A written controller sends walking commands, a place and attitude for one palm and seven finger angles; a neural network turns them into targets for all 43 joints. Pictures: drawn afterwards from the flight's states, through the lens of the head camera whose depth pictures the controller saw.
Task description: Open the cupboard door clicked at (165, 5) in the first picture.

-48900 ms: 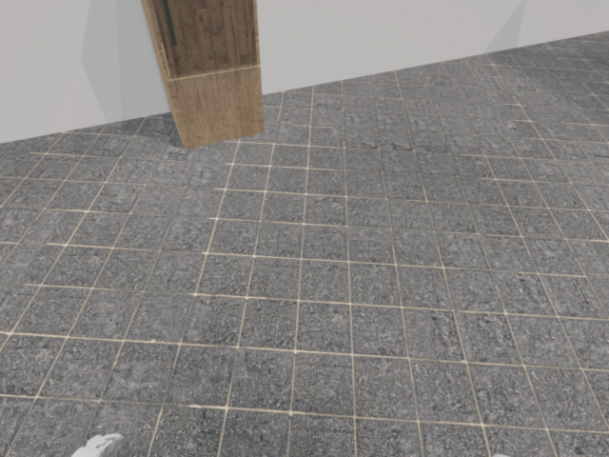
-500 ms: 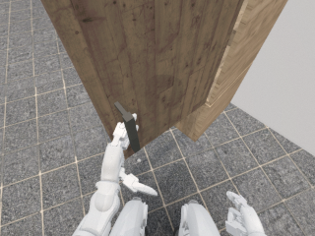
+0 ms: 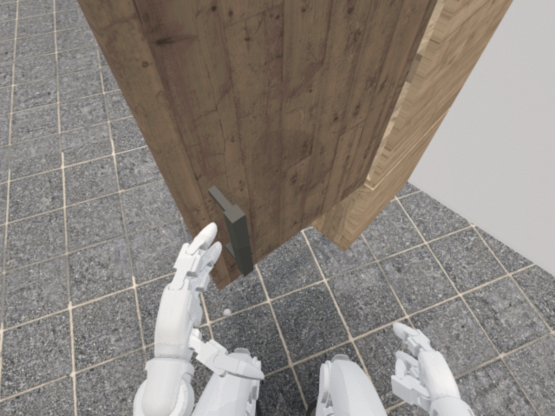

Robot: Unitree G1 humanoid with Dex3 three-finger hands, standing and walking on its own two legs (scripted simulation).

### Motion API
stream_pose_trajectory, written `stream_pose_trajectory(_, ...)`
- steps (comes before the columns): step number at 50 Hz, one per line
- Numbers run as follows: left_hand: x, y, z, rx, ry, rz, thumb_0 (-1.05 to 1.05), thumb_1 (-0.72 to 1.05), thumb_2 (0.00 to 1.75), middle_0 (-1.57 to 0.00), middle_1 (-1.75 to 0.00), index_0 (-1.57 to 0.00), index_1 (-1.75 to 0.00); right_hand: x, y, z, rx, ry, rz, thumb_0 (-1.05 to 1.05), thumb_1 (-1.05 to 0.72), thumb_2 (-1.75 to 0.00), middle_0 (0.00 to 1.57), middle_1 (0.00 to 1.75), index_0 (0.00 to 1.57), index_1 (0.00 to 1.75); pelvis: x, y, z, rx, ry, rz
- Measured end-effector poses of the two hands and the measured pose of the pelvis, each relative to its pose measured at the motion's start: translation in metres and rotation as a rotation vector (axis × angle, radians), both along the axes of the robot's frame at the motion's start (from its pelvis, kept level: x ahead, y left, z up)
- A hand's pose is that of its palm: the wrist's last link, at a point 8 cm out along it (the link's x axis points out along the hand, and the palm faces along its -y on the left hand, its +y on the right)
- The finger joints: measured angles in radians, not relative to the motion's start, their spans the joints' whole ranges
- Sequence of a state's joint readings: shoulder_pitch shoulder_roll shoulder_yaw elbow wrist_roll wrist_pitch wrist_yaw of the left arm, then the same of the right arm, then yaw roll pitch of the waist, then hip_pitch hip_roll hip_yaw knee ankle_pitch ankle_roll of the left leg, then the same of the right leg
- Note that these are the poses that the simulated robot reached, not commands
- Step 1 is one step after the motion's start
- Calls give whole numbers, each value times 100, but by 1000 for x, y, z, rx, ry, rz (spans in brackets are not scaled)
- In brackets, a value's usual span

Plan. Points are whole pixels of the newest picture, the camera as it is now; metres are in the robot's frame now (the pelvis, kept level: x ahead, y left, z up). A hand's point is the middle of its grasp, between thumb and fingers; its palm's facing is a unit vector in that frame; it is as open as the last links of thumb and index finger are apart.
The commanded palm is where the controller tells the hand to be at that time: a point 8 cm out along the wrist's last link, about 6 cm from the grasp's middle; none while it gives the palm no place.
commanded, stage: slide the hand sideways off the handle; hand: left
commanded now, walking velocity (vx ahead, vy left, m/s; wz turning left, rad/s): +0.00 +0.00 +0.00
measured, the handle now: (232, 235) +0.35 +0.09 +0.03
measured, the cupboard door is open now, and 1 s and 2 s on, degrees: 82 82 82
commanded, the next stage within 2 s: draw the hand back to the body in 0.50 s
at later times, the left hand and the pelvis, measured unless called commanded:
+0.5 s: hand (188, 345) +0.21 +0.13 +0.02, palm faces +0.02 -1.00 -0.03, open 16.3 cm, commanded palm +0.18 +0.19 +0.02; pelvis +0.01 -0.02 -0.01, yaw +0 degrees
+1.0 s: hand (130, 333) +0.21 +0.17 +0.11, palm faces +0.03 -1.00 -0.06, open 16.3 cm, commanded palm +0.18 +0.23 +0.12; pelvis +0.01 +0.00 +0.04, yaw +0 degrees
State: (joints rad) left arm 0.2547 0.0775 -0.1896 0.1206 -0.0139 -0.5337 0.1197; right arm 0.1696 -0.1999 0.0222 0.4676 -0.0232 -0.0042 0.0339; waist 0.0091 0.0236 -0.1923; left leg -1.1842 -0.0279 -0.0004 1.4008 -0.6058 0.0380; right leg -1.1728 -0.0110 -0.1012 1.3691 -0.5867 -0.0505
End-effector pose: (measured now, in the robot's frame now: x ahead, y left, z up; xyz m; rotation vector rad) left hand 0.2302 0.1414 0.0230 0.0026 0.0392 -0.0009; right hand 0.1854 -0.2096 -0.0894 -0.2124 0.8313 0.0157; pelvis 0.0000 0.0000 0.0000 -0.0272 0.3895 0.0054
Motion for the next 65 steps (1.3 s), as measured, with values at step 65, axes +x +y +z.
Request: stream_pose_trajectory(65,-53,118,159,339,183,203,-1,-25,41,-16,-30,-16,-31,16,-6,124,-42,-188,-176,1,-91,-90,20,30,20,30,38,12,95,-10,-245,-3)
